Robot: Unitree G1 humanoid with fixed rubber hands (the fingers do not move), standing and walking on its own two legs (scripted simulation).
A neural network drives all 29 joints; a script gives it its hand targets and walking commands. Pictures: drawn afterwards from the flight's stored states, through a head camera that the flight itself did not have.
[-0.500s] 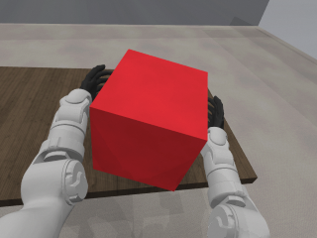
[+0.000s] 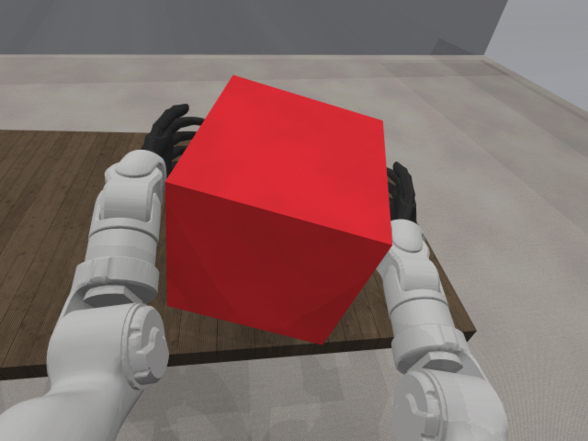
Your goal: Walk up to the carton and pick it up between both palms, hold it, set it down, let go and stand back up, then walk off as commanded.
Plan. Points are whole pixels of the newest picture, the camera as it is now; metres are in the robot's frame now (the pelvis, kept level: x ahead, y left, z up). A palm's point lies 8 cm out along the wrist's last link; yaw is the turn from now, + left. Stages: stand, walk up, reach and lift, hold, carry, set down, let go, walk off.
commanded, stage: reach and lift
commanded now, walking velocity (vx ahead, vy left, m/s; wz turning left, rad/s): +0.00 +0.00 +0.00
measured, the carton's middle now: (277, 210) +0.42 -0.01 +0.12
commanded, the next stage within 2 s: none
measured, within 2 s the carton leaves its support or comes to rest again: neither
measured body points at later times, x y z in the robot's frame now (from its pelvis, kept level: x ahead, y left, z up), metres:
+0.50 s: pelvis -0.01 +0.00 +0.00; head -0.06 +0.04 +0.45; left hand +0.41 +0.15 +0.23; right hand +0.37 -0.18 +0.19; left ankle +0.04 +0.11 -0.75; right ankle +0.00 -0.10 -0.75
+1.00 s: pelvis -0.01 +0.00 +0.00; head -0.07 +0.03 +0.44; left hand +0.40 +0.15 +0.25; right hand +0.37 -0.18 +0.21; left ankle +0.04 +0.11 -0.75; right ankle +0.00 -0.10 -0.75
